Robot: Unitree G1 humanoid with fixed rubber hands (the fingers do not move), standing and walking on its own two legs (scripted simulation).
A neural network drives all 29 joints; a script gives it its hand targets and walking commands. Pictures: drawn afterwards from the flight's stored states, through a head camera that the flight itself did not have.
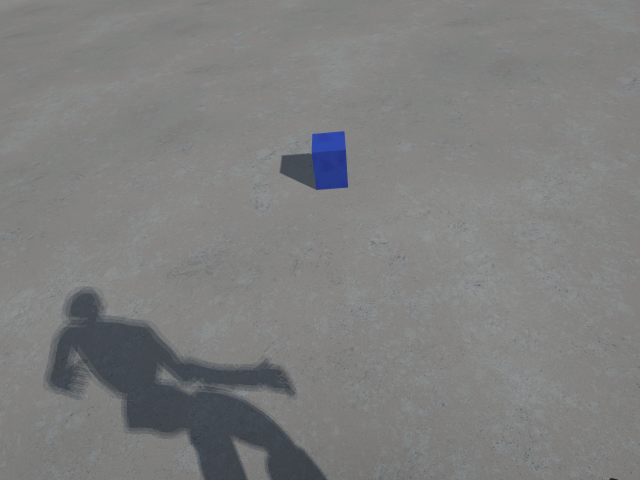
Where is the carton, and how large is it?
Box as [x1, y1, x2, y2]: [312, 131, 347, 189]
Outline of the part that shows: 343,131 312,134 312,158 316,189 347,187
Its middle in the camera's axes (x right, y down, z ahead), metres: +0.06 -0.40 +2.01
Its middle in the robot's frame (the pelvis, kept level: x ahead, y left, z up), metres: +1.75 +0.09 -0.66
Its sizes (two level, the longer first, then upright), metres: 0.176 0.166 0.228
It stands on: the floor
